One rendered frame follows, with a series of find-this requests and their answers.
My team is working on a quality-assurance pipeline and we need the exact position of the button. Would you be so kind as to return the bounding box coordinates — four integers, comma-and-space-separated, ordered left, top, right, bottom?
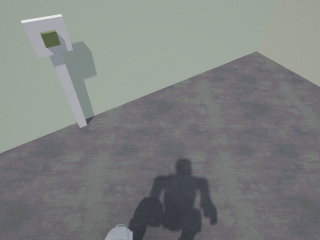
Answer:
40, 30, 61, 48

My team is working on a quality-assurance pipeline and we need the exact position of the panel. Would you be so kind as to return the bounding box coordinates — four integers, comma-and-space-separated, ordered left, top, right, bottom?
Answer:
21, 14, 87, 128

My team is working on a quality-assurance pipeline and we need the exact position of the left robot thigh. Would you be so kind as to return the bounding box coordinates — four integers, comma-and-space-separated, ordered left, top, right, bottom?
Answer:
105, 226, 133, 240

